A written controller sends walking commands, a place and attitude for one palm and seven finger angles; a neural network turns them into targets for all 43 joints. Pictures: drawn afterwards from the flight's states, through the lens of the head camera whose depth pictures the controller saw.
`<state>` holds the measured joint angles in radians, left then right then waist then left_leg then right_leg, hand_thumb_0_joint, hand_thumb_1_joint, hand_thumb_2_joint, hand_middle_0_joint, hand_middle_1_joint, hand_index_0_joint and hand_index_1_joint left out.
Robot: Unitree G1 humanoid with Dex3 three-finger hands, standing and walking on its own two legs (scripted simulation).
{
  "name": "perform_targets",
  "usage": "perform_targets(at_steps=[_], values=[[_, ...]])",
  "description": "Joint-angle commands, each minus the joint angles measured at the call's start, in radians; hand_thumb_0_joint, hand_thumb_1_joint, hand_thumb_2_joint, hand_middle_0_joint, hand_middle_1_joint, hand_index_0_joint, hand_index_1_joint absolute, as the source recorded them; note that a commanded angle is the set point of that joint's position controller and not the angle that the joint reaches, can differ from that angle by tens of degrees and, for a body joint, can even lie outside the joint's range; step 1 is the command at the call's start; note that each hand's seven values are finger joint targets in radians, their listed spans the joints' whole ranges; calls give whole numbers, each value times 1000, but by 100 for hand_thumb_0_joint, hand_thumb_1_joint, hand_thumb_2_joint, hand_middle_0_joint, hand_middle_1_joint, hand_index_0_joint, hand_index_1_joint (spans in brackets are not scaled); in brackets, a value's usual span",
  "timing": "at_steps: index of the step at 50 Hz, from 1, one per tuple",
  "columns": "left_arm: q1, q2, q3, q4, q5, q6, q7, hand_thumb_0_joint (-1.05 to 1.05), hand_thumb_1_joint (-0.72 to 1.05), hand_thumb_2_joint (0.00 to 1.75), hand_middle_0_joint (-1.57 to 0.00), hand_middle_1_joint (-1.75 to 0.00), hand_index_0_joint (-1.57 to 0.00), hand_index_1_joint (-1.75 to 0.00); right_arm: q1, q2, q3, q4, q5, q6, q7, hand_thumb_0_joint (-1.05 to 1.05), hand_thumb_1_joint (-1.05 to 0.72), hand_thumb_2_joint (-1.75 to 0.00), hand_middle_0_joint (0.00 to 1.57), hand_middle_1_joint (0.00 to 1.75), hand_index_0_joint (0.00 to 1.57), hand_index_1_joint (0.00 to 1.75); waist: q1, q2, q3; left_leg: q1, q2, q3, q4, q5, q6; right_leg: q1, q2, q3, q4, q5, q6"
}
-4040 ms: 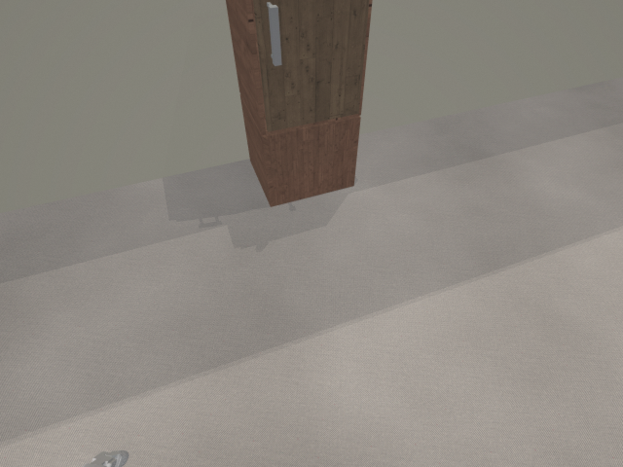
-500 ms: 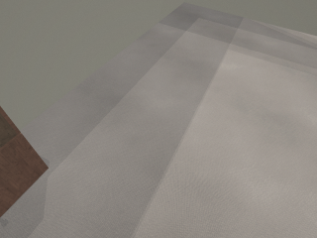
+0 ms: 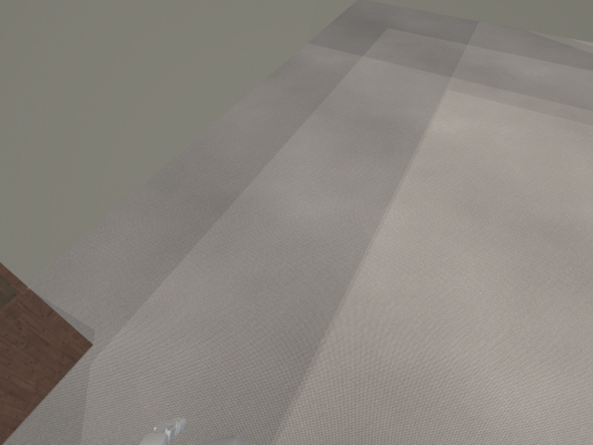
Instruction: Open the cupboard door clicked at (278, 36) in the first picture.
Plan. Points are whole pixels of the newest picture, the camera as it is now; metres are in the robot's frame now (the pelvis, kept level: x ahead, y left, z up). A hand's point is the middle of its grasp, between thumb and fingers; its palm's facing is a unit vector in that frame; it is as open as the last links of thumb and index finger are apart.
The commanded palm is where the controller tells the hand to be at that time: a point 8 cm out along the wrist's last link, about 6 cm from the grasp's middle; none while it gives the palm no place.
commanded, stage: turn to face it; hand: left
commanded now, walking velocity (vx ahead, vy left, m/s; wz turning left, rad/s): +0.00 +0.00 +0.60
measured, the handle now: out of the picture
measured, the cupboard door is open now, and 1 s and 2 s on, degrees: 0 0 0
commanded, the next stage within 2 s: take the last steps up to it in 1.62 s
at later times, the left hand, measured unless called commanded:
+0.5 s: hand out of the picture +0.05 +0.25 -0.15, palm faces +0.30 -0.91 -0.30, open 7.4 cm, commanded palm none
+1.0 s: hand out of the picture -0.07 +0.16 -0.16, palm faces +0.60 -0.76 -0.26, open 7.4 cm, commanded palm none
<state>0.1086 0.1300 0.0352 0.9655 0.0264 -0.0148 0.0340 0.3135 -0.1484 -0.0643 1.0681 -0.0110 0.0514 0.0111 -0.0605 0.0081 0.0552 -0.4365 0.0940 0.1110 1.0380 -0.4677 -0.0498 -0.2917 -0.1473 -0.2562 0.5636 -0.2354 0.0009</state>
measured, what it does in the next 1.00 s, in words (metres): steps on the spot, turning left: left foot, then right foot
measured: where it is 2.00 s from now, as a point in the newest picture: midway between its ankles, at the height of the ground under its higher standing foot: outside the picture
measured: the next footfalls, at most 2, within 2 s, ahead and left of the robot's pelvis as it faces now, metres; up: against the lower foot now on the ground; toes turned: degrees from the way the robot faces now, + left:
left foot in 0.12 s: +0.08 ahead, +0.13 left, +0.00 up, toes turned +14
right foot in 0.60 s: +0.10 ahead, -0.12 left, +0.00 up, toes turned +19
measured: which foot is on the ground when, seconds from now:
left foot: up 0.00-0.10, down 0.12-0.60, up 0.62-1.00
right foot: down 0.00-0.12, up 0.14-0.58, down 0.60-1.00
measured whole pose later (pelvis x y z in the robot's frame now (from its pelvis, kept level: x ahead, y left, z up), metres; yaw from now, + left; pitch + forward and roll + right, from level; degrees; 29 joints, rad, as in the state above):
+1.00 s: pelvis +0.01 -0.03 +0.00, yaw +37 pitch +0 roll +2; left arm 0.25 0.21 0.04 0.90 0.03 0.02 0.02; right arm 0.12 -0.27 -0.08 0.93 -0.01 0.08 0.04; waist 0.02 -0.02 0.10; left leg -0.33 0.04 0.08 0.77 -0.44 -0.06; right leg -0.24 -0.17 -0.27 0.57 -0.31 0.01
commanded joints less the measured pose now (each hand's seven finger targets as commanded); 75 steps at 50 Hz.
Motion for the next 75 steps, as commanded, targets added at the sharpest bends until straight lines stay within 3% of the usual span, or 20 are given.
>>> perform_targets(at_steps=[1, 5, 6, 8, 13, 23, 28, 29, 30, 31, 36, 47, 51, 53, 54, 60, 71, 73, 74, 75], values=[[36, 218, 66, -61, 9, 15, 10, 0, 90, 90, -20, -30, -20, -30, 9, -52, -13, -104, -7, -12, 7, 0, -90, -90, 20, 30, 20, 30, 45, -199, -28, 23, 17, 14, -136, 33, 1, -17, -257, 105, -234, 38, -87], [35, 209, 69, -96, -8, 39, -2, 0, 90, 90, -20, -30, -20, -30, 62, -137, -32, -129, -13, -29, 11, 0, -90, -90, 20, 30, 20, 30, 2, 8, -54, 218, 2, -2, -522, 242, 18, -98, -177, 27, 66, -79, -7], [44, 150, 63, -132, -15, 48, -13, 0, 90, 90, -20, -30, -20, -30, 89, -245, -57, -149, -20, -37, 7, 0, -90, -90, 20, 30, 20, 30, -16, 320, -41, 251, 211, -362, -680, 358, 118, -283, -38, -4, 301, -323, 73], [-54, 138, 53, -184, 2, 53, -13, 0, 90, 90, -20, -30, -20, -30, 93, -318, -70, -155, -19, -47, -13, 0, -90, -90, 20, 30, 20, 30, -33, 316, -74, 221, 341, -601, -782, 360, 231, -390, 22, 211, 638, -375, 73], [61, 172, 67, -110, -5, 42, -29, 0, 90, 90, -20, -30, -20, -30, -98, -236, -37, -223, -9, -67, -28, 0, -90, -90, 20, 30, 20, 30, 49, 129, -122, 269, 149, -302, -709, 533, 185, -316, 27, 246, 621, -110, 94], [29, 184, 53, -154, -18, 43, -14, 0, 90, 90, -20, -30, -20, -30, -82, -286, -59, -217, -13, -36, -16, 0, -90, -90, 20, 30, 20, 30, 14, 126, -123, 311, 147, -427, -678, 562, 233, -190, 90, 252, 295, -213, 90], [171, 206, 55, -138, -23, 29, -6, 0, 90, 90, -20, -30, -20, -30, -178, -287, -65, -250, -6, -20, -6, 0, -90, -90, 20, 30, 20, 30, 85, 117, -127, 101, 61, -450, -599, 450, 167, 118, 122, 227, -73, -44, 64], [206, 253, 66, -139, -14, 21, -1, 0, 90, 90, -20, -30, -20, -30, -173, -242, -61, -261, 2, -18, -1, 0, -90, -90, 20, 30, 20, 30, 101, -16, -137, -30, -12, -393, -483, 296, 108, 246, 13, 326, -239, -62, 28], [205, 350, 81, -151, 4, 13, 5, 0, 90, 90, -20, -30, -20, -30, -166, -170, -49, -288, 7, -19, 4, 0, -90, -90, 20, 30, 20, 30, 105, -320, -111, -209, -174, -170, -229, -11, 12, 285, -279, 632, -347, -72, -89], [162, 352, 75, -173, -5, 17, 6, 0, 90, 90, -20, -30, -20, -30, -189, -219, -59, -290, -10, -15, 4, 0, -90, -90, 20, 30, 20, 30, 102, -289, -90, -177, -135, -186, -24, -97, 17, 137, -352, 624, -348, -24, -149], [55, 239, 44, -189, -3, 4, 3, 0, 90, 90, -20, -30, -20, -30, -142, -185, -51, -215, -10, 9, 25, 0, -90, -90, 20, 30, 20, 30, 35, -181, -8, -142, -70, -128, 190, 115, -19, 73, -162, 284, -253, 189, -95], [203, 317, 71, -115, 6, 19, -4, 0, 90, 90, -20, -30, -20, -30, -273, -161, -18, -243, 3, -6, 22, 0, -90, -90, 20, 30, 20, 30, 125, -233, -91, 9, -67, -10, -256, -3, -11, 245, -241, 194, -159, 427, -128], [179, 311, 78, -104, -7, 29, -11, 0, 90, 90, -20, -30, -20, -30, -164, -200, -25, -225, -1, -25, 16, 0, -90, -90, 20, 30, 20, 30, 64, -175, -147, 253, -70, 13, -611, 234, 20, 162, -207, 87, 23, 393, -31], [122, 208, 51, -171, -15, 35, -25, 0, 90, 90, -20, -30, -20, -30, -52, -392, -72, -212, -6, -34, 8, 0, -90, -90, 20, 30, 20, 30, -12, 302, -170, 544, 318, -455, -679, 806, 203, -313, -21, 53, 404, -399, 99], [40, 225, 47, -190, -3, 50, -14, 0, 90, 90, -20, -30, -20, -30, 8, -385, -72, -176, -4, -31, -2, 0, -90, -90, 20, 30, 20, 30, -46, 237, -159, 476, 335, -462, -673, 832, 264, -331, -10, 169, 519, -427, 91], [91, 219, 56, -126, -14, 48, -25, 0, 90, 90, -20, -30, -20, -30, -171, -289, -38, -222, -7, -43, -19, 0, -90, -90, 20, 30, 20, 30, 51, 147, -90, 330, 134, -272, -670, 754, 201, -245, 27, 227, 526, -180, 103], [113, 192, 40, -142, -24, 32, -9, 0, 90, 90, -20, -30, -20, -30, -158, -277, -48, -216, -11, -26, -15, 0, -90, -90, 20, 30, 20, 30, 66, 144, -103, 219, 103, -411, -602, 672, 198, 37, 122, 209, 53, -101, 74], [184, 245, 49, -124, -14, 12, -2, 0, 90, 90, -20, -30, -20, -30, -156, -231, -43, -220, 3, -28, -8, 0, -90, -90, 20, 30, 20, 30, 101, 24, -127, 79, 14, -348, -464, 459, 112, 248, 30, 286, -202, 87, 52], [201, 333, 68, -120, 3, 1, 6, 0, 90, 90, -20, -30, -20, -30, -134, -156, -28, -238, 8, -30, -4, 0, -90, -90, 20, 30, 20, 30, 99, -266, -123, -108, -141, -168, -248, 67, 29, 337, -239, 550, -258, 235, -51], [201, 348, 64, -136, -5, 6, 3, 0, 90, 90, -20, -30, -20, -30, -137, -188, -39, -239, -2, -17, -9, 0, -90, -90, 20, 30, 20, 30, 108, -262, -126, -84, -133, -188, -52, -134, 22, 201, -347, 593, -282, 242, -147]])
